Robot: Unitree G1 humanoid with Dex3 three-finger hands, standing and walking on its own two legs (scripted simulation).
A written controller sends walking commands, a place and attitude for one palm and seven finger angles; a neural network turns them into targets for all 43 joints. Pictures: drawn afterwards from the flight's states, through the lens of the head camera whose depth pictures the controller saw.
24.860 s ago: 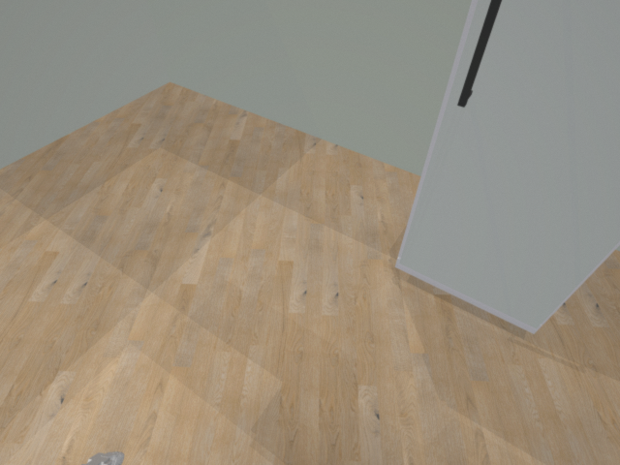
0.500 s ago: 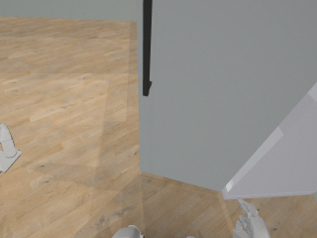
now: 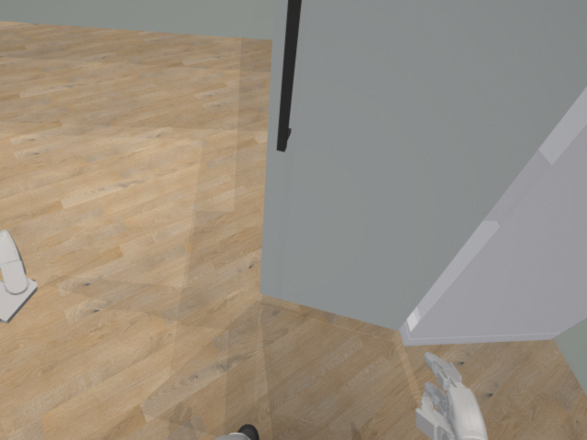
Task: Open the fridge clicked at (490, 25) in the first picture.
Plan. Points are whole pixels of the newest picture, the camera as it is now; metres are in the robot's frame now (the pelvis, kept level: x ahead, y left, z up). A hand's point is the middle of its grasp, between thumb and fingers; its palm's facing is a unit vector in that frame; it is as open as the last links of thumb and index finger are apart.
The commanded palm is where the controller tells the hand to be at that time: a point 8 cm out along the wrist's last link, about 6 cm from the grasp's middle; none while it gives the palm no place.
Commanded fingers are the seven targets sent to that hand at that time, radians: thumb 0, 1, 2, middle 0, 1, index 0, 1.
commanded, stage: stop stepping back and stand still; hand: left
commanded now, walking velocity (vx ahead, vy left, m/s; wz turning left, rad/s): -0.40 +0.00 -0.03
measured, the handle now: (295, 26) +0.65 +0.09 +0.25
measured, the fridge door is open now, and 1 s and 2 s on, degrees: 72 72 72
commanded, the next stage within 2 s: let the arm hang, fingers relaxed in 0.86 s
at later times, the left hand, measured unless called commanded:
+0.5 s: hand out of the picture +0.09 +0.25 +0.17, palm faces +0.31 -0.83 -0.47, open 7.4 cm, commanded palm +0.06 +0.29 +0.18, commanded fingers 0.00 0.90 0.90 -0.20 -0.30 -0.20 -0.30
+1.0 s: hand out of the picture +0.09 +0.30 +0.14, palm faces +0.42 -0.80 -0.44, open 7.4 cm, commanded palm none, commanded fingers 0.00 0.90 0.90 -0.20 -0.30 -0.20 -0.30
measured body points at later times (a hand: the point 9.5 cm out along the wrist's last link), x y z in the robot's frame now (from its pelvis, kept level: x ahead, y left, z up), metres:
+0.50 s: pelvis -0.12 +0.01 +0.00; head -0.13 +0.04 +0.45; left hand +0.07 +0.29 +0.20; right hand -0.03 -0.26 -0.08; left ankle -0.02 +0.10 -0.70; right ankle -0.14 -0.08 -0.74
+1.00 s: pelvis -0.12 +0.04 +0.00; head -0.13 +0.04 +0.45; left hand +0.07 +0.34 +0.17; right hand +0.02 -0.20 -0.10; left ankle -0.07 +0.15 -0.72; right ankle -0.13 -0.06 -0.73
